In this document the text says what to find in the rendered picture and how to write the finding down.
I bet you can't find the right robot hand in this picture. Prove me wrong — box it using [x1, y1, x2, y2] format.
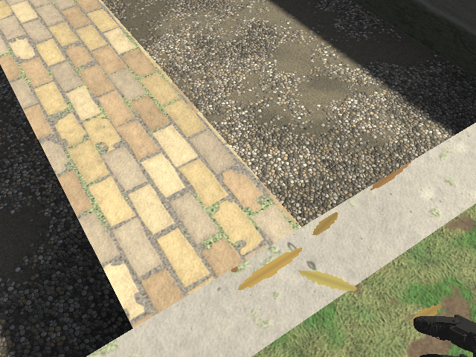
[414, 315, 476, 357]

